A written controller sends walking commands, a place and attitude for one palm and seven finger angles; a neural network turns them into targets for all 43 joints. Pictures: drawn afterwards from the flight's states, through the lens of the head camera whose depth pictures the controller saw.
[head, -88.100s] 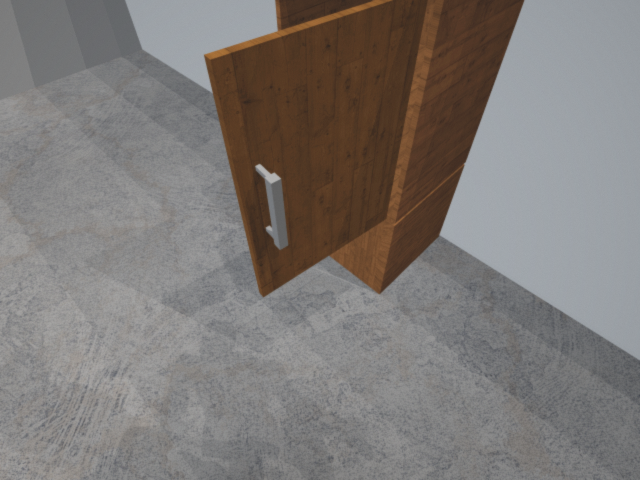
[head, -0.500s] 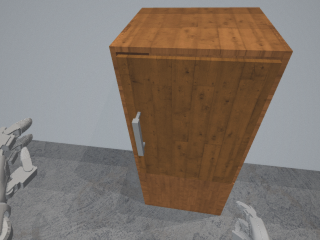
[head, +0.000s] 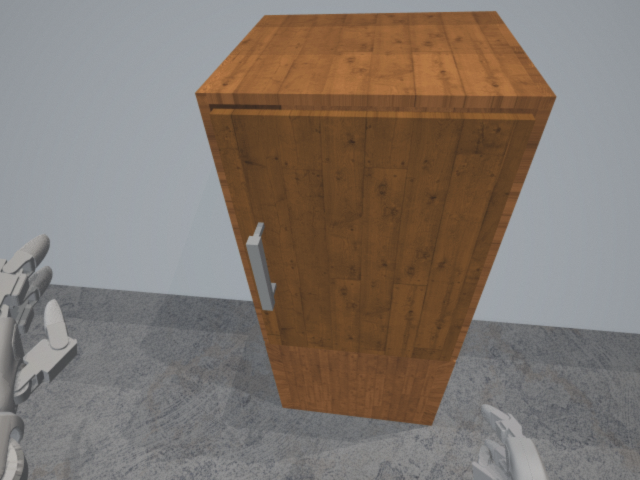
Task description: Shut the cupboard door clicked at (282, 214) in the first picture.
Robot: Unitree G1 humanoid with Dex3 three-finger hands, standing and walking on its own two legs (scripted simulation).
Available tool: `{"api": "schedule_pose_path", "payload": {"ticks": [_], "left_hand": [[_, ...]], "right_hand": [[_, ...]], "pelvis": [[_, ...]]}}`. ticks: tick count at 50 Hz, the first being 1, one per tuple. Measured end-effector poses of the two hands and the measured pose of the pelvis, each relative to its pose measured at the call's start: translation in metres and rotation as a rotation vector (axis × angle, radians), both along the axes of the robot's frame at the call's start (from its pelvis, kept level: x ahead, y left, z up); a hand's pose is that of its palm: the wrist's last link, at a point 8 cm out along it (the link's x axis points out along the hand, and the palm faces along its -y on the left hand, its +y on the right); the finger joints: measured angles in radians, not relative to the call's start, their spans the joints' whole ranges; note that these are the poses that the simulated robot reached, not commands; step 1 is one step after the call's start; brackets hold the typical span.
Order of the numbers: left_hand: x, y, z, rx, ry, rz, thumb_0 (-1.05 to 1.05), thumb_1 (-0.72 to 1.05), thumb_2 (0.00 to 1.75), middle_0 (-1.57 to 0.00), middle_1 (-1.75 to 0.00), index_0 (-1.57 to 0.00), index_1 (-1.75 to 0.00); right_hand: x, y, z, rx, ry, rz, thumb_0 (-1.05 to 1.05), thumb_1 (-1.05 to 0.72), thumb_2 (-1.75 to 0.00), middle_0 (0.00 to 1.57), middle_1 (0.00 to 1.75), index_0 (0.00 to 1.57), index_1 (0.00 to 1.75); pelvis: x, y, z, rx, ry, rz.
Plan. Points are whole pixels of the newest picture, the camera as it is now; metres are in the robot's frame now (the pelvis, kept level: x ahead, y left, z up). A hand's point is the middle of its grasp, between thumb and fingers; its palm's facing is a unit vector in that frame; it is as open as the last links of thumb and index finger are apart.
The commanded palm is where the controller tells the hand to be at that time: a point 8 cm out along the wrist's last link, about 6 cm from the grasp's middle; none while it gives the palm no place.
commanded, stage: step back with the hand held close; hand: left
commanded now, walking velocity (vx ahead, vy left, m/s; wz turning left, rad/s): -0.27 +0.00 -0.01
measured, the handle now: (264, 268) +0.48 +0.16 -0.04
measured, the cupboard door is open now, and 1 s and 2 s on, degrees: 0 0 0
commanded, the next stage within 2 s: stop stepping back and stand still in 1.48 s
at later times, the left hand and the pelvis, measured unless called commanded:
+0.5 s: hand (17, 380) +0.16 +0.29 +0.16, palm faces +0.38 -0.80 -0.47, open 7.4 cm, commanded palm +0.10 +0.33 +0.18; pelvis -0.05 +0.03 -0.01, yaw -1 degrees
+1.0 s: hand out of the picture +0.09 +0.31 +0.17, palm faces +0.45 -0.78 -0.44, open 7.4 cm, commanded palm +0.02 +0.34 +0.18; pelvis -0.11 +0.04 -0.02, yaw +2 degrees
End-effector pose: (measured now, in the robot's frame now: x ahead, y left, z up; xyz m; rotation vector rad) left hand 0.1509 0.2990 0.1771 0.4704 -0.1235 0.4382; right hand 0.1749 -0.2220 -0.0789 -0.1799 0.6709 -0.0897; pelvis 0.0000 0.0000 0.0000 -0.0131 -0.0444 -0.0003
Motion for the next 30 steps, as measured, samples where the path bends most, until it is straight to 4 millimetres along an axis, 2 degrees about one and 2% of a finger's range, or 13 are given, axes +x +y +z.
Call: {"api": "schedule_pose_path", "payload": {"ticks": [8, 16, 24, 30], "left_hand": [[0.001, 0.009, -0.004, 0.045, 0.032, -0.031, 0.01, 0.89, 0.9, -0.21, -0.3, -0.21, -0.31], [-0.004, 0.021, -0.002, 0.071, 0.028, -0.07, 0.01, 0.89, 0.9, -0.21, -0.3, -0.21, -0.31], [-0.03, 0.031, 0.0, 0.085, -0.027, -0.09, 0.01, 0.89, 0.9, -0.21, -0.3, -0.21, -0.31], [-0.055, 0.039, -0.002, 0.1, -0.067, -0.06, 0.01, 0.89, 0.9, -0.21, -0.3, -0.21, -0.31]], "right_hand": [[-0.013, -0.01, -0.006, -0.037, 0.078, -0.075, 0.01, -0.9, -0.89, 0.2, 0.3, 0.21, 0.3], [-0.034, -0.001, 0.0, -0.054, 0.099, -0.113, 0.01, -0.91, -0.89, 0.2, 0.3, 0.2, 0.3], [-0.059, 0.013, 0.008, -0.074, 0.07, -0.102, 0.01, -0.9, -0.89, 0.2, 0.3, 0.21, 0.3], [-0.078, 0.019, 0.005, -0.085, 0.055, -0.076, 0.01, -0.9, -0.89, 0.21, 0.3, 0.21, 0.3]], "pelvis": [[-0.004, 0.011, -0.001, -0.002, 0.043, -0.005], [-0.02, 0.023, -0.002, -0.003, 0.053, -0.019], [-0.044, 0.032, -0.004, -0.013, 0.054, -0.018], [-0.063, 0.034, -0.009, -0.022, 0.05, -0.005]]}}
